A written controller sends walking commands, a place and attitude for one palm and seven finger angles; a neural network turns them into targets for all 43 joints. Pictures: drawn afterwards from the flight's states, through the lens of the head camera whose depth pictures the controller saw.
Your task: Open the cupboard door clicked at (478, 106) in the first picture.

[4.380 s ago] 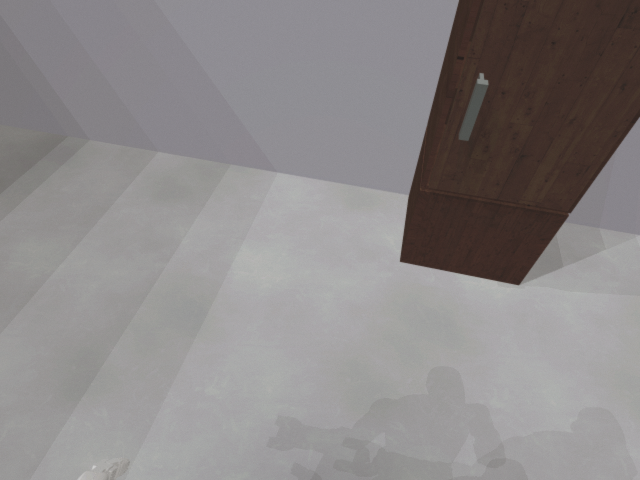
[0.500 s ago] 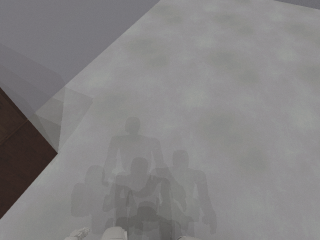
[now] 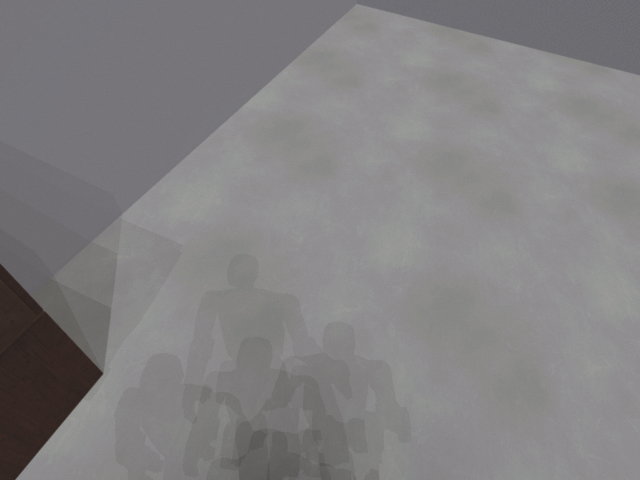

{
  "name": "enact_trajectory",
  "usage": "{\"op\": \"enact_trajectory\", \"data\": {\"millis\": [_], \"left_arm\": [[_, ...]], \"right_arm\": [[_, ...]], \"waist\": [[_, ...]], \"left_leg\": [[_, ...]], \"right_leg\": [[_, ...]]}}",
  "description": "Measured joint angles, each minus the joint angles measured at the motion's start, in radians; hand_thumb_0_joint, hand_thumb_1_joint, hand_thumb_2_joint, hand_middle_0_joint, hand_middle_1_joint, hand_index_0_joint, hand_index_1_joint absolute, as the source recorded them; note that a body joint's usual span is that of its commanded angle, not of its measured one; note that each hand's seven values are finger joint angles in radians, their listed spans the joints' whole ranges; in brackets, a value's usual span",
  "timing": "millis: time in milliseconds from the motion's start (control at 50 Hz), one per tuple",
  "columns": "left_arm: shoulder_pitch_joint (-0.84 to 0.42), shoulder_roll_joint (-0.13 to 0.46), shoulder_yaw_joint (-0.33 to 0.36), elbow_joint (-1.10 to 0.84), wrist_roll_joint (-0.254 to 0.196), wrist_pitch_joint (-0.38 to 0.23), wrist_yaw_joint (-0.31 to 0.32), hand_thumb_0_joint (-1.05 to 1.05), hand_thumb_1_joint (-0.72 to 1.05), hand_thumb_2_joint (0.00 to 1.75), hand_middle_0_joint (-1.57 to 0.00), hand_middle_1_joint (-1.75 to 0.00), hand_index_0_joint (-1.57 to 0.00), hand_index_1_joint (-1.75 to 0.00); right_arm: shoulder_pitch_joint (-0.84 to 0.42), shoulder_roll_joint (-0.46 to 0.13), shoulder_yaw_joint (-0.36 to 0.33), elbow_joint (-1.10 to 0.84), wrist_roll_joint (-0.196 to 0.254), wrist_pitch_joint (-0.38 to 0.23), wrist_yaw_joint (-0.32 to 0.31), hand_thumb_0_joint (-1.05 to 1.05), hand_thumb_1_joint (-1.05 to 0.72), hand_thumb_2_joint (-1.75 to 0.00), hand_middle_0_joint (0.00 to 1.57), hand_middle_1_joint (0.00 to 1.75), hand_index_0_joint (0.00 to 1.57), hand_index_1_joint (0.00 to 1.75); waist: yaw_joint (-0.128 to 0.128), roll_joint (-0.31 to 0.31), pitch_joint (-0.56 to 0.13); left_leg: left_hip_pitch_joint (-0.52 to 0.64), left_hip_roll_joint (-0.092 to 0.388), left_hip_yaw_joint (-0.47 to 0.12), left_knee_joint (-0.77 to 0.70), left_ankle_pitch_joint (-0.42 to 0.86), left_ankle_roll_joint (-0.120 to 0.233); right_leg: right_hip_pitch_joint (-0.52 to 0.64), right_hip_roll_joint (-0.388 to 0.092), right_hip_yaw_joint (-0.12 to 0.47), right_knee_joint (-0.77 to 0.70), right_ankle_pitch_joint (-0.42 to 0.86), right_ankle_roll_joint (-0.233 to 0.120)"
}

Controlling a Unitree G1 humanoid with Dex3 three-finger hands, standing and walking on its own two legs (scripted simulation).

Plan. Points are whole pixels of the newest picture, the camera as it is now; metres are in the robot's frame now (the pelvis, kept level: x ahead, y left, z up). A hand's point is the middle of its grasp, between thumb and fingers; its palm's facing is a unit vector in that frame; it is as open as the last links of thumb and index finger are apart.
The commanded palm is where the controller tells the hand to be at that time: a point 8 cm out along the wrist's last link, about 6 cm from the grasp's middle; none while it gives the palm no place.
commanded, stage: turn to face it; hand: left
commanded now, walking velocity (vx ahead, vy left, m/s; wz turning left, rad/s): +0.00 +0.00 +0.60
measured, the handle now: out of the picture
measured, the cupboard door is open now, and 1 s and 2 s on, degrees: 0 0 0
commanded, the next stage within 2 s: none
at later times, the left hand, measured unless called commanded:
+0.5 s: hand out of the picture +0.09 +0.17 -0.14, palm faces +0.27 -0.92 -0.27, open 7.4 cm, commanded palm none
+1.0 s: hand out of the picture -0.09 +0.20 -0.17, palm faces +0.61 -0.74 -0.28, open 7.4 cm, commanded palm none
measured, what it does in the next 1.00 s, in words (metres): steps on the spot, turning left: right foot, then left foot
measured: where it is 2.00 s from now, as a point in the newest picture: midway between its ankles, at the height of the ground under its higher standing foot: outside the picture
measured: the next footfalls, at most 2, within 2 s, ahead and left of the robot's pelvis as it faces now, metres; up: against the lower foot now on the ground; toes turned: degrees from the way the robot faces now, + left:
right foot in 0.38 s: +0.06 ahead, -0.15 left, +0.00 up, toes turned +12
left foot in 0.80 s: -0.02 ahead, +0.11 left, +0.00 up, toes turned +37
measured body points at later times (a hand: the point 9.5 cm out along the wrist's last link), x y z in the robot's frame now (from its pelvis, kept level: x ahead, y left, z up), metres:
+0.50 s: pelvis +0.01 -0.05 +0.00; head +0.05 -0.07 +0.45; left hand +0.07 +0.21 -0.12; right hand +0.09 -0.29 -0.16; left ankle +0.00 +0.07 -0.67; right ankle +0.02 -0.15 -0.74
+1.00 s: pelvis +0.00 -0.02 -0.01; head +0.03 +0.02 +0.44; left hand -0.12 +0.24 -0.15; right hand +0.26 -0.16 -0.13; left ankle -0.05 +0.08 -0.74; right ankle +0.07 -0.15 -0.67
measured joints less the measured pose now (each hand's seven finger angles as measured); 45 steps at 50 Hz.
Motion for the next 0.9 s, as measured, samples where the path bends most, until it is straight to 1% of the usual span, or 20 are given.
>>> {"op": "enact_trajectory", "data": {"millis": [100,200,300,340,360,380,400,420,440,460,500,560,640,740,780,800,820,840,860,900], "left_arm": [[-0.062,-0.02,0.013,-0.039,0.005,0.016,0.0,0.01,0.91,0.9,-0.2,-0.3,-0.2,-0.3],[-0.121,-0.021,0.023,-0.074,0.001,0.029,0.003,0.01,0.91,0.9,-0.2,-0.3,-0.2,-0.3],[-0.167,-0.022,0.022,-0.113,-0.008,0.03,0.006,0.01,0.91,0.9,-0.2,-0.3,-0.2,-0.3],[-0.174,-0.024,0.019,-0.13,-0.011,0.025,0.007,0.01,0.91,0.9,-0.2,-0.3,-0.2,-0.3],[-0.172,-0.024,0.016,-0.139,-0.013,0.019,0.008,0.01,0.91,0.9,-0.2,-0.3,-0.2,-0.3],[-0.168,-0.025,0.014,-0.148,-0.011,0.012,0.01,0.01,0.91,0.9,-0.2,-0.3,-0.2,-0.3],[-0.164,-0.03,0.011,-0.15,-0.006,0.008,0.012,0.01,0.91,0.9,-0.2,-0.3,-0.2,-0.3],[-0.157,-0.032,0.006,-0.152,-0.004,0.008,0.013,0.01,0.91,0.9,-0.2,-0.3,-0.2,-0.3],[-0.146,-0.034,0.003,-0.155,-0.003,0.01,0.014,0.01,0.91,0.9,-0.2,-0.3,-0.2,-0.3],[-0.136,-0.035,0.001,-0.155,-0.002,0.011,0.015,0.01,0.91,0.9,-0.2,-0.3,-0.2,-0.3],[-0.119,-0.035,-0.002,-0.152,0.0,0.01,0.016,0.01,0.9,0.9,-0.2,-0.3,-0.2,-0.3],[-0.099,-0.034,-0.006,-0.147,0.003,0.004,0.014,0.01,0.9,0.9,-0.2,-0.3,-0.2,-0.3],[-0.067,-0.028,-0.01,-0.144,0.009,0.002,0.009,0.01,0.9,0.9,-0.2,-0.3,-0.2,-0.3],[-0.024,0.004,-0.003,-0.132,0.015,0.012,0.002,0.01,0.9,0.9,-0.2,-0.3,-0.2,-0.3],[-0.004,0.025,0.005,-0.125,0.013,0.018,-0.001,0.01,0.9,0.9,-0.2,-0.3,-0.2,-0.3],[0.012,0.035,0.01,-0.124,0.009,0.021,-0.003,0.01,0.9,0.9,-0.2,-0.3,-0.2,-0.3],[0.016,0.051,0.016,-0.119,0.004,0.027,-0.005,0.01,0.9,0.9,-0.2,-0.3,-0.2,-0.3],[0.013,0.067,0.021,-0.115,0.003,0.039,-0.004,0.01,0.9,0.9,-0.2,-0.3,-0.2,-0.3],[0.009,0.079,0.026,-0.11,0.003,0.05,0.0,0.01,0.9,0.9,-0.2,-0.3,-0.2,-0.3],[-0.001,0.091,0.034,-0.101,0.001,0.062,0.003,0.01,0.91,0.9,-0.2,-0.3,-0.2,-0.3]], "right_arm": [[0.075,-0.033,-0.034,0.026,-0.003,0.022,-0.002,-0.02,-0.95,-0.9,0.21,0.3,0.2,0.29],[0.136,-0.046,-0.051,0.038,-0.008,0.039,0.002,-0.01,-0.93,-0.9,0.21,0.3,0.2,0.29],[0.164,-0.051,-0.066,0.032,-0.012,0.054,0.006,0.0,-0.92,-0.9,0.2,0.3,0.2,0.29],[0.168,-0.055,-0.072,0.026,-0.01,0.06,0.009,0.0,-0.91,-0.9,0.2,0.3,0.2,0.29],[0.171,-0.057,-0.075,0.022,-0.008,0.064,0.011,0.0,-0.91,-0.9,0.2,0.3,0.2,0.29],[0.171,-0.061,-0.079,0.017,-0.004,0.067,0.014,0.0,-0.91,-0.9,0.2,0.3,0.2,0.29],[0.162,-0.067,-0.085,0.014,-0.002,0.072,0.015,0.0,-0.91,-0.9,0.2,0.3,0.2,0.29],[0.155,-0.072,-0.088,0.01,-0.005,0.078,0.015,0.0,-0.91,-0.9,0.2,0.3,0.2,0.29],[0.148,-0.076,-0.092,0.006,-0.007,0.084,0.017,0.0,-0.91,-0.9,0.2,0.3,0.2,0.29],[0.14,-0.081,-0.094,0.0,-0.009,0.088,0.02,0.0,-0.91,-0.9,0.2,0.3,0.2,0.29],[0.118,-0.092,-0.097,-0.013,-0.01,0.091,0.027,0.0,-0.91,-0.9,0.2,0.3,0.2,0.29],[0.083,-0.108,-0.098,-0.032,-0.008,0.092,0.033,0.0,-0.91,-0.9,0.2,0.3,0.2,0.29],[0.026,-0.127,-0.095,-0.045,-0.007,0.101,0.037,0.0,-0.91,-0.9,0.2,0.3,0.2,0.29],[-0.047,-0.14,-0.082,-0.07,-0.002,0.097,0.041,0.0,-0.91,-0.9,0.2,0.3,0.19,0.29],[-0.066,-0.142,-0.075,-0.088,-0.002,0.086,0.042,0.0,-0.91,-0.9,0.2,0.3,0.19,0.29],[-0.07,-0.148,-0.071,-0.101,-0.003,0.076,0.045,0.0,-0.91,-0.9,0.2,0.3,0.19,0.29],[-0.078,-0.145,-0.071,-0.109,-0.004,0.063,0.044,0.0,-0.91,-0.9,0.2,0.3,0.19,0.29],[-0.085,-0.139,-0.067,-0.116,-0.001,0.053,0.043,0.0,-0.91,-0.9,0.2,0.3,0.2,0.29],[-0.087,-0.134,-0.062,-0.12,0.002,0.044,0.041,0.0,-0.91,-0.9,0.2,0.3,0.2,0.29],[-0.081,-0.126,-0.054,-0.126,0.001,0.037,0.031,0.0,-0.91,-0.9,0.2,0.3,0.2,0.29]], "waist": [[-0.038,0.012,-0.005],[-0.074,0.027,-0.003],[-0.104,0.056,-0.001],[-0.107,0.067,-0.006],[-0.105,0.069,-0.011],[-0.098,0.074,-0.016],[-0.095,0.088,-0.012],[-0.096,0.093,-0.012],[-0.095,0.092,-0.015],[-0.092,0.09,-0.016],[-0.091,0.086,-0.011],[-0.084,0.077,0.004],[-0.06,0.059,0.027],[-0.02,0.031,0.053],[-0.01,0.016,0.057],[-0.006,0.015,0.052],[-0.006,0.003,0.053],[0.0,-0.012,0.062],[0.006,-0.019,0.067],[0.008,-0.017,0.066]], "left_leg": [[0.004,-0.032,-0.036,-0.057,0.03,0.011],[-0.012,-0.05,-0.088,-0.06,0.038,0.005],[-0.043,-0.064,-0.15,-0.036,0.041,-0.015],[-0.059,-0.073,-0.174,-0.02,0.039,-0.029],[-0.07,-0.081,-0.184,-0.004,0.035,-0.037],[-0.086,-0.085,-0.19,0.025,0.021,-0.046],[-0.109,-0.082,-0.191,0.089,-0.058,-0.061],[-0.14,-0.081,-0.176,0.183,-0.142,-0.075],[-0.172,-0.078,-0.154,0.288,-0.195,-0.086],[-0.201,-0.069,-0.131,0.391,-0.213,-0.095],[-0.242,-0.039,-0.097,0.548,-0.199,-0.114],[-0.254,0.006,-0.074,0.63,-0.182,-0.138],[-0.21,0.043,-0.057,0.546,-0.2,-0.152],[-0.108,0.051,-0.016,0.324,-0.211,-0.136],[-0.048,0.042,0.008,0.193,-0.159,-0.123],[-0.009,0.041,0.017,0.111,-0.086,-0.105],[-0.016,0.031,0.013,0.109,-0.084,-0.082],[-0.028,0.021,0.009,0.135,-0.103,-0.066],[-0.033,0.018,0.003,0.15,-0.12,-0.057],[-0.027,0.015,-0.018,0.139,-0.124,-0.052]], "right_leg": [[-0.072,-0.022,0.018,0.008,0.067,0.021],[-0.07,-0.009,0.022,-0.052,0.057,0.029],[-0.006,0.026,0.027,-0.204,0.039,0.018],[0.046,0.039,0.025,-0.316,0.084,0.01],[0.084,0.039,0.021,-0.399,0.126,0.004],[0.109,0.038,0.013,-0.459,0.174,-0.025],[0.112,0.041,0.0,-0.456,0.184,-0.045],[0.118,0.035,-0.015,-0.45,0.176,-0.054],[0.128,0.025,-0.027,-0.452,0.166,-0.058],[0.141,0.015,-0.038,-0.46,0.161,-0.059],[0.165,-0.003,-0.062,-0.478,0.161,-0.057],[0.186,-0.031,-0.1,-0.483,0.158,-0.055],[0.194,-0.069,-0.148,-0.464,0.139,-0.046],[0.179,-0.114,-0.206,-0.408,0.103,-0.021],[0.165,-0.135,-0.229,-0.362,0.077,-0.005],[0.142,-0.144,-0.237,-0.313,0.058,0.004],[0.104,-0.152,-0.215,-0.223,0.018,0.017],[0.061,-0.146,-0.169,-0.118,-0.039,0.027],[0.02,-0.129,-0.128,-0.025,-0.077,0.034],[-0.045,-0.097,-0.076,0.105,-0.078,0.044]]}}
